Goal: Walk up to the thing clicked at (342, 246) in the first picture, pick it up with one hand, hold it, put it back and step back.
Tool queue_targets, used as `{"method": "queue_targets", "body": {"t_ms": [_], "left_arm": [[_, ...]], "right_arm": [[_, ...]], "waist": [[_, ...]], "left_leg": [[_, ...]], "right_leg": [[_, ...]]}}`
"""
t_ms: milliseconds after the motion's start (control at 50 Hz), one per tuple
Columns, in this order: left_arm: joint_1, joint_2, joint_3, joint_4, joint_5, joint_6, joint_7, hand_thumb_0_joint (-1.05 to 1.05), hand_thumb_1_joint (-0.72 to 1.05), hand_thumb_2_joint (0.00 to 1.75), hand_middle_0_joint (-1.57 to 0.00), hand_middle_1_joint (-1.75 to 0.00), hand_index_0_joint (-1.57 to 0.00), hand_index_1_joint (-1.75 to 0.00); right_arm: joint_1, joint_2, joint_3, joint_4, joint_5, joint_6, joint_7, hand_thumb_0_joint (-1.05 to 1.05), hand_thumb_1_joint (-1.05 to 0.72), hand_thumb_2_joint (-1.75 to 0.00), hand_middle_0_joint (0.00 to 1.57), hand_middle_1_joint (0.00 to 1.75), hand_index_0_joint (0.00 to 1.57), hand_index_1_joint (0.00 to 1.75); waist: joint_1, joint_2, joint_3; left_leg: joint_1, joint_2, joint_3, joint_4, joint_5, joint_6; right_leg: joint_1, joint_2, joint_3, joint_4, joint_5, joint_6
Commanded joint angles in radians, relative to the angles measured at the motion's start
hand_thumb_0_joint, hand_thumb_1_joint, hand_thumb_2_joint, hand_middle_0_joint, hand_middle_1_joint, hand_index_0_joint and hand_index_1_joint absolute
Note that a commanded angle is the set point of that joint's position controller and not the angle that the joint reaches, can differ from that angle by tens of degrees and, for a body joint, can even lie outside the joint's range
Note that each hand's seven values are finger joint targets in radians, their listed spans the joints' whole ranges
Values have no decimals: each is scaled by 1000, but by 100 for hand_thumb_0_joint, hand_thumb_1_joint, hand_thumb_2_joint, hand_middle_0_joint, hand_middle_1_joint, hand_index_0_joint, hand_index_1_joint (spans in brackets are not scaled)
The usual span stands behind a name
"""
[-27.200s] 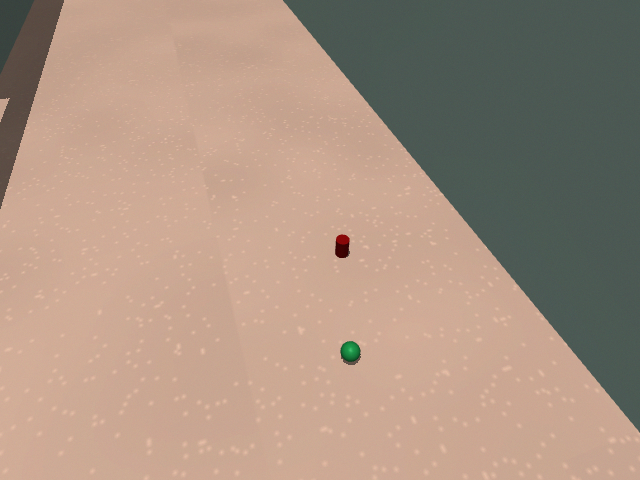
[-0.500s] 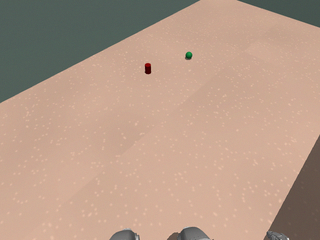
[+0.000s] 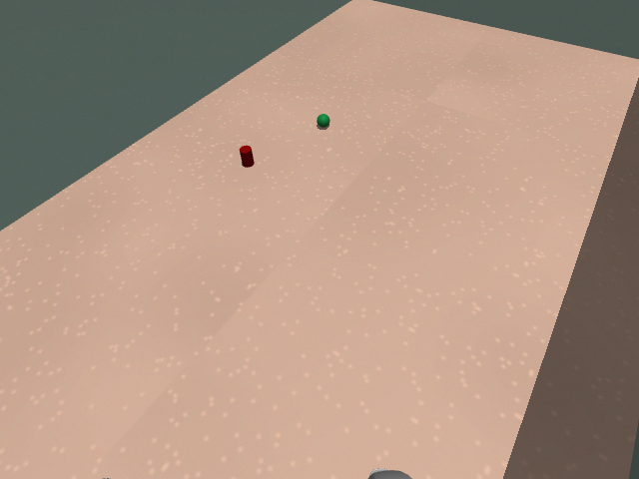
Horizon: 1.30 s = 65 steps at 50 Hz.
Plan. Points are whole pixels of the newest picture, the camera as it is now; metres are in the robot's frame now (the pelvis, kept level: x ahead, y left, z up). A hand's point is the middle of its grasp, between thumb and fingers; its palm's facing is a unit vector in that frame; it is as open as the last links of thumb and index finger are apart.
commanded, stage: walk up
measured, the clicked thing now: (246, 156) +1.54 +0.32 -0.70
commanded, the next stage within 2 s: stand in 0.76 s
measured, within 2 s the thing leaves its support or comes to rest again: neither
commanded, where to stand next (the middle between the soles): +0.08 +0.02 m, yaw +0 degrees
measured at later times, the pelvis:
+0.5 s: pelvis +0.02 +0.02 +0.03, yaw -4 degrees
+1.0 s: pelvis +0.02 +0.02 +0.04, yaw -3 degrees
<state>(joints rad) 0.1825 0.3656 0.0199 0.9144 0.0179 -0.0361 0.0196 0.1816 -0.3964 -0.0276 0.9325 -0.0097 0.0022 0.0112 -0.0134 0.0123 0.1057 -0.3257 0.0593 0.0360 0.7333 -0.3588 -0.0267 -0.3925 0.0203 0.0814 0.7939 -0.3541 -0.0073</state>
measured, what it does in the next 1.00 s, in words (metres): stands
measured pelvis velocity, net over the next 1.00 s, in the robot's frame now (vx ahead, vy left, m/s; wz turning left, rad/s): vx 0.02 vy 0.02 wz -0.05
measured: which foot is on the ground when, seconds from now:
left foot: down 0.00-1.00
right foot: down 0.00-1.00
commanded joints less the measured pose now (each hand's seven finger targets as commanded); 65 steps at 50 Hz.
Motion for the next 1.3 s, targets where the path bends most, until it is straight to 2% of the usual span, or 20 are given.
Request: {"method": "queue_targets", "body": {"t_ms": [0,20,60,80,120,160,220,260,300,340,400,500,640,700,780,860,960,1020,1100,1280], "left_arm": [[-10,208,57,-26,-19,-14,11,0,90,90,-20,-30,-20,-30],[8,222,58,-2,-11,-17,12,0,90,90,-20,-30,-20,-30],[-60,247,65,2,-7,-23,1,0,90,90,-20,-30,-20,-30],[-79,250,65,7,-10,-20,-1,0,90,90,-20,-30,-20,-30],[-103,228,56,23,-16,-14,-5,0,90,90,-20,-30,-20,-30],[-86,206,48,51,-18,-12,-7,0,90,90,-20,-30,-20,-30],[-84,212,48,87,-16,-9,-10,0,90,90,-20,-30,-20,-30],[-112,212,42,89,-14,-11,-10,0,90,90,-20,-30,-20,-30],[-139,202,39,97,-19,-11,-10,0,90,90,-20,-30,-20,-30],[-118,195,34,118,-26,-9,-8,0,90,90,-20,-30,-20,-30],[-129,201,32,133,-25,-5,-6,0,90,90,-20,-30,-20,-30],[-151,208,28,148,-17,1,-5,0,90,90,-20,-30,-20,-30],[-168,209,29,155,-13,-1,-2,0,90,90,-20,-30,-20,-30],[-167,204,29,153,-13,1,-2,0,90,90,-20,-30,-20,-30],[-173,200,29,165,-14,-3,-8,0,90,90,-20,-30,-20,-30],[-167,192,27,169,-13,2,-9,0,90,90,-20,-30,-20,-30],[-175,191,27,168,-12,5,-9,0,90,90,-20,-30,-20,-30],[-185,192,27,165,-10,2,-7,0,90,90,-20,-30,-20,-30],[-179,199,26,163,-10,1,-7,0,90,90,-20,-30,-20,-30],[-156,196,25,164,-9,3,-10,0,90,90,-20,-30,-20,-30]], "right_arm": [[-55,-256,-53,-37,0,-42,-10,0,-90,-90,20,30,20,30],[-94,-238,-42,-34,-2,-39,-8,0,-90,-90,20,30,20,30],[-72,-202,-26,-12,-4,-35,-5,0,-90,-90,20,30,20,30],[-49,-201,-24,6,-2,-37,-5,0,-90,-90,20,30,20,30],[-45,-211,-28,36,-3,-43,-5,0,-90,-90,20,30,20,30],[-88,-219,-25,41,-4,-47,-3,0,-90,-90,20,30,20,30],[-115,-203,-18,51,0,-44,-6,0,-90,-90,20,30,20,30],[-105,-198,-18,65,1,-45,-7,0,-90,-90,20,30,20,30],[-86,-204,-21,85,1,-48,-10,0,-90,-90,20,30,20,30],[-111,-209,-23,90,4,-49,-11,0,-90,-90,20,30,20,30],[-130,-199,-27,98,6,-41,-14,0,-90,-90,20,30,20,30],[-160,-191,-31,107,8,-29,-9,0,-90,-90,20,30,20,30],[-170,-178,-33,120,11,-24,-6,0,-90,-90,20,30,20,30],[-184,-185,-37,121,7,-24,-5,0,-90,-90,20,30,20,30],[-178,-173,-33,130,2,-24,-12,0,-90,-90,20,30,20,30],[-175,-176,-36,140,0,-28,-15,0,-90,-90,20,30,20,30],[-182,-167,-33,148,-2,-27,-14,0,-90,-90,20,30,20,30],[-170,-166,-35,150,-3,-26,-12,0,-90,-90,20,30,20,30],[-157,-161,-37,157,-3,-22,-10,0,-90,-90,20,30,20,30],[-157,-158,-36,151,-4,-26,-9,0,-90,-90,20,30,20,30]], "waist": [[30,51,-129],[51,35,-119],[17,-26,-87],[5,-11,-70],[0,35,-58],[22,62,-72],[28,12,-72],[8,-13,-101],[-4,3,-130],[11,26,-156],[4,-4,-161],[-5,-29,-132],[-9,-66,-149],[-5,-34,-145],[-11,-32,-181],[-8,-20,-191],[-1,-8,-150],[-9,-14,-163],[-11,-33,-131],[-4,-20,-129]], "left_leg": [[-10,199,-257,-281,-71,149],[-57,182,-210,-265,-112,135],[-51,65,-83,-212,-108,78],[-8,55,-72,-217,-103,71],[29,82,-105,-286,-98,75],[8,120,-141,-347,-116,91],[5,108,-98,-334,-104,85],[71,92,-65,-312,-23,75],[113,102,-67,-339,63,71],[154,120,-66,-346,154,78],[188,112,-33,-333,178,75],[219,97,-19,-345,98,71],[263,79,-3,-346,145,60],[275,95,-7,-373,146,62],[273,90,-24,-401,266,40],[306,94,-25,-420,321,34],[264,89,-33,-457,211,34],[275,88,-31,-450,231,34],[271,81,-35,-460,176,31],[253,82,-48,-474,155,34]], "right_leg": [[75,-16,45,-144,-9,-41],[131,-32,69,-202,-22,-46],[83,-87,213,-299,-56,-80],[30,-100,232,-313,-83,-87],[7,-71,176,-307,-65,-75],[77,-37,109,-280,41,-57],[118,-46,128,-310,83,-56],[106,-68,153,-330,161,-58],[126,-69,133,-304,268,-49],[151,-63,103,-288,356,-35],[154,-76,114,-315,379,-35],[107,-82,146,-374,310,-36],[121,-94,170,-415,347,-36],[118,-85,149,-412,344,-29],[208,-111,123,-419,457,-13],[214,-107,98,-426,466,-13],[218,-110,97,-465,369,-8],[224,-115,94,-470,388,-9],[188,-113,100,-498,297,-7],[199,-112,87,-492,292,-8]]}}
